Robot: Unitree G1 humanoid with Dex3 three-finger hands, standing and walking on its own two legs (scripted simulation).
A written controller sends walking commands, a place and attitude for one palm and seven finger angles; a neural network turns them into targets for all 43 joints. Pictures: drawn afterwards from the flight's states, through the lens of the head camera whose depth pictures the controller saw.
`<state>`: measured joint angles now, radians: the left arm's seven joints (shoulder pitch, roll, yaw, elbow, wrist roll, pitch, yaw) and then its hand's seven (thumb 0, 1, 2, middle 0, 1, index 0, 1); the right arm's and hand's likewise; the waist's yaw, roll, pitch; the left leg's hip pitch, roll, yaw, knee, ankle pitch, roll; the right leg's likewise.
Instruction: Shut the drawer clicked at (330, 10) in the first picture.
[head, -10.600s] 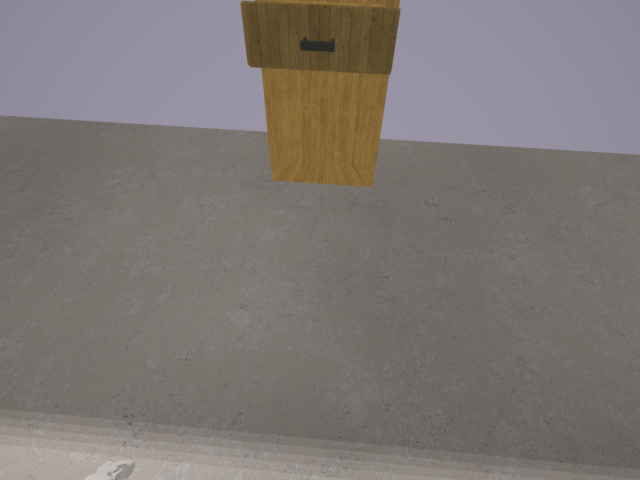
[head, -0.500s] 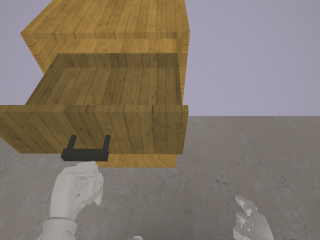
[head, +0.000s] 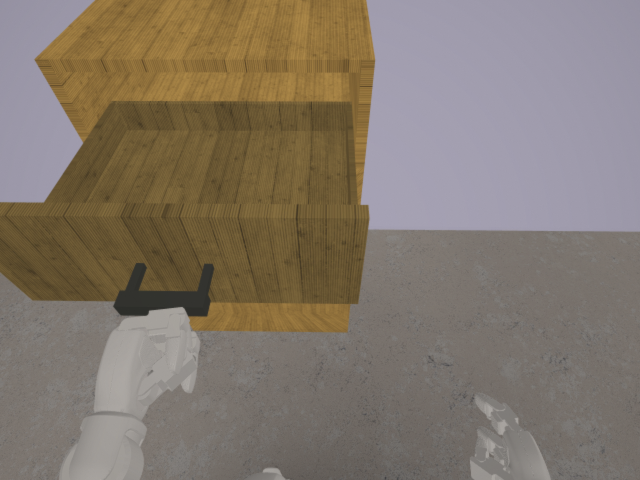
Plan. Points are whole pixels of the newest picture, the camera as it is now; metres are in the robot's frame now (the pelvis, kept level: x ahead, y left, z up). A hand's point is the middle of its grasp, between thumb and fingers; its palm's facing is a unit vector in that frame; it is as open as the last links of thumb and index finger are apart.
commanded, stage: push the drawer shut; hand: left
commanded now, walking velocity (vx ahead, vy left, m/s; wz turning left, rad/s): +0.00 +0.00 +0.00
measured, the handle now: (168, 287) +0.32 +0.20 +0.08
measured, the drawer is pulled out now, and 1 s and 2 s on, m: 0.30 0.19 0.07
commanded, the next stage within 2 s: none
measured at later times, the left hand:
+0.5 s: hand (192, 328) +0.28 +0.16 +0.07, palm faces +0.00 -1.00 -0.04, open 2.8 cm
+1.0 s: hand (211, 268) +0.36 +0.15 +0.07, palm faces +0.01 -1.00 -0.03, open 3.0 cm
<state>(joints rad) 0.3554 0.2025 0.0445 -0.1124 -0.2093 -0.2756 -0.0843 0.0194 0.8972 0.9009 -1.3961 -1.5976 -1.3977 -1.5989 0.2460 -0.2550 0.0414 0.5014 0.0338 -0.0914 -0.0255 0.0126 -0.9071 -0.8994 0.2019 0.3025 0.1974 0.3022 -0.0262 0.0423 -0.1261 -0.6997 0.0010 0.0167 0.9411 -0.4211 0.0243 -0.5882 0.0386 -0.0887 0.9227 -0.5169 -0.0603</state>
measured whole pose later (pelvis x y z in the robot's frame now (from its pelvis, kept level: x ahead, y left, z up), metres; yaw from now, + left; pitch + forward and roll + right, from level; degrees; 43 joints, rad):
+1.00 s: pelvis -0.02 +0.02 +0.01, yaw +0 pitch +10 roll -1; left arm -0.31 0.20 0.07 0.52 -0.16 -0.31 0.00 -0.03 0.86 0.97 -1.40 -1.60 -1.40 -1.60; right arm 0.27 -0.27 0.03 0.64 0.04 -0.06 -0.01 0.01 -0.91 -0.90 0.20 0.30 0.20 0.30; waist -0.05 0.03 -0.08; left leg -0.70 -0.01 0.03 0.87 -0.35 0.05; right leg -0.59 0.02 -0.08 0.86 -0.45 -0.04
